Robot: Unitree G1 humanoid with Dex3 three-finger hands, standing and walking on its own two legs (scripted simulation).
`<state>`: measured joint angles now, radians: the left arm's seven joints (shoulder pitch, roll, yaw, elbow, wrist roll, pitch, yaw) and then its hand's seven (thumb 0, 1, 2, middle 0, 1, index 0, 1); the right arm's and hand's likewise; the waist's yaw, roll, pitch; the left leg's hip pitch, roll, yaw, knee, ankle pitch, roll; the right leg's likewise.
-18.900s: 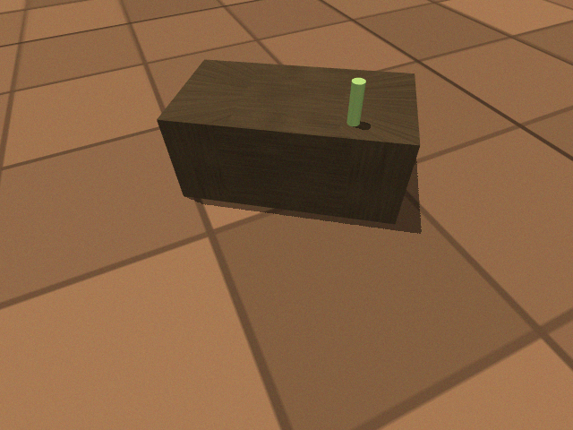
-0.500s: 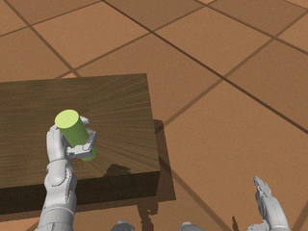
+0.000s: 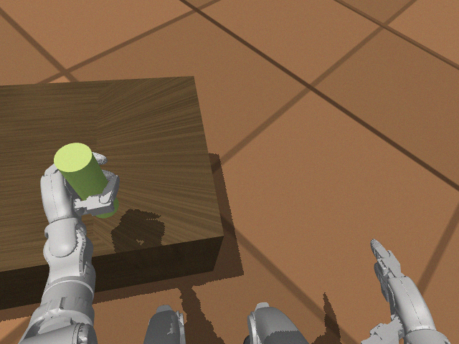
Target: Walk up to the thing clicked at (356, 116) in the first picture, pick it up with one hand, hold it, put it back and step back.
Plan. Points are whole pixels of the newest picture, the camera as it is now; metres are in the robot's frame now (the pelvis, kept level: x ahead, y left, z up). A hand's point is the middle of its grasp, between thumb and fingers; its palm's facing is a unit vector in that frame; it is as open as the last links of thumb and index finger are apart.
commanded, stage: crouch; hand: left
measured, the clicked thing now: (91, 185) +0.41 +0.21 -0.01
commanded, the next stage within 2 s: lower in 0.30 s
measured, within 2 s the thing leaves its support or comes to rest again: rests again in 1.24 s
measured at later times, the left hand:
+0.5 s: hand (101, 182) +0.44 +0.21 -0.04, palm faces +0.22 -0.98 +0.00, open 7.0 cm
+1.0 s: hand (107, 192) +0.45 +0.21 -0.11, palm faces +0.23 -0.97 -0.01, open 7.0 cm
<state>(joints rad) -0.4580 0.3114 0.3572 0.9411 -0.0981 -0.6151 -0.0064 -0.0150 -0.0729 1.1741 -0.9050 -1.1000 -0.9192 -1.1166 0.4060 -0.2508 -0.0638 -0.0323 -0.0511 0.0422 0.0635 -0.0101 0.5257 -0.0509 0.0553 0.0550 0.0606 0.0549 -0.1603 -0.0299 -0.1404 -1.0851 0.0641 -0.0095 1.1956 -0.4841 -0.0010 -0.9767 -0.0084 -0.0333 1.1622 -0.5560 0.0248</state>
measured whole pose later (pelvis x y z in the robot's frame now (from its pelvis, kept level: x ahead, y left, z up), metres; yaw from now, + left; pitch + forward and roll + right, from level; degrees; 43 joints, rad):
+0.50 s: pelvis -0.01 +0.00 -0.03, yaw -1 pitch +25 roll -4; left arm -0.54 0.38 0.42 1.02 -0.09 -0.63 -0.03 -0.02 -0.07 1.17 -0.91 -1.10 -0.92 -1.12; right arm 0.42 -0.27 -0.06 -0.12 -0.05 0.04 0.07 -0.01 0.52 -0.05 0.06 0.06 0.06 0.06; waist -0.21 -0.02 -0.16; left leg -1.25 0.07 -0.03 1.32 -0.52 0.00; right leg -1.13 0.00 -0.04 1.28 -0.59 0.02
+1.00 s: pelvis -0.02 +0.00 -0.06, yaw -2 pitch +30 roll -5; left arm -0.56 0.46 0.48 1.07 -0.05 -0.67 -0.02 -0.02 -0.07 1.17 -0.90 -1.10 -0.92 -1.12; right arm 0.43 -0.29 -0.08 -0.21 -0.06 0.02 0.09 -0.01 0.51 -0.06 0.06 0.06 0.06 0.06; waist -0.28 -0.03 -0.19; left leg -1.44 0.08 -0.05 1.47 -0.56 0.00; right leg -1.31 0.01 -0.06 1.42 -0.63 0.02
